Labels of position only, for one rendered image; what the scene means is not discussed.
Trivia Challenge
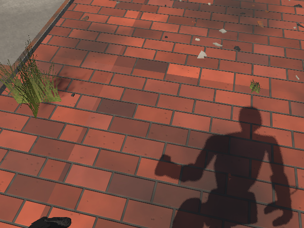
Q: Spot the left robot hand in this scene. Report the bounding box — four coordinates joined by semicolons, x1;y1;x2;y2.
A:
29;217;71;228

